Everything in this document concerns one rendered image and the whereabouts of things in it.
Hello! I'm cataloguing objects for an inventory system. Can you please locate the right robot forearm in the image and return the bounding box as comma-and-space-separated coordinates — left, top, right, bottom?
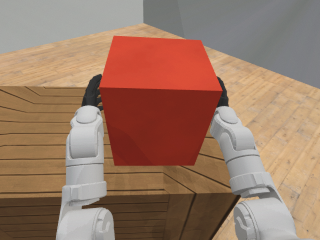
210, 106, 297, 234

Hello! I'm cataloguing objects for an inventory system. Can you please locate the robot left upper arm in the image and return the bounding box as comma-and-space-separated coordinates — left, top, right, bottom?
57, 207, 115, 240

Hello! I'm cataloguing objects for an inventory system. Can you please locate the carton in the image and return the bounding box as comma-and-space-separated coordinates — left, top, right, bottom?
99, 35, 223, 166

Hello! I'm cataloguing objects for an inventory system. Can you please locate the robot right upper arm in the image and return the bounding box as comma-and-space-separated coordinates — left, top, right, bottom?
233, 197, 315, 240

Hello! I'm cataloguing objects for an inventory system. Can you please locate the right robot hand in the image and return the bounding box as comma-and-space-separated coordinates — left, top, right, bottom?
216, 76, 229, 108

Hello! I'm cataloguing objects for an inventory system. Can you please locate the pedestal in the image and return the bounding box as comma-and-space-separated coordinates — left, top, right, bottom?
0, 86, 241, 240

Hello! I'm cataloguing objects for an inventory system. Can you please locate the left robot forearm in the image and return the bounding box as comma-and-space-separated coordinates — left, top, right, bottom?
56, 105, 107, 240

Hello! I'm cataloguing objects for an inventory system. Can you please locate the left robot hand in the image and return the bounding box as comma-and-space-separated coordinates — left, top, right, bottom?
81, 74, 104, 111

